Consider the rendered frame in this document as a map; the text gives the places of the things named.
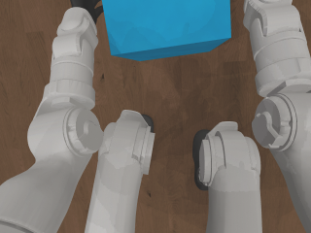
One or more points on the right robot forearm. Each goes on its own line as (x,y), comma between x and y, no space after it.
(279,47)

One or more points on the left robot hand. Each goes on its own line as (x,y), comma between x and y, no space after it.
(89,5)

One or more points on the left robot forearm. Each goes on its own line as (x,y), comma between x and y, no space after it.
(72,67)

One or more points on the carton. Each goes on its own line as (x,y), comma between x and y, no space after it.
(152,29)

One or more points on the left robot upper arm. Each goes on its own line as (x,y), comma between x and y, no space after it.
(62,142)

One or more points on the robot left thigh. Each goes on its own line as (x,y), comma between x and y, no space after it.
(119,172)

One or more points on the robot left shin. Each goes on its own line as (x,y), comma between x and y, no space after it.
(110,128)

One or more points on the right robot upper arm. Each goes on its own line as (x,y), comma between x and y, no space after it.
(282,124)

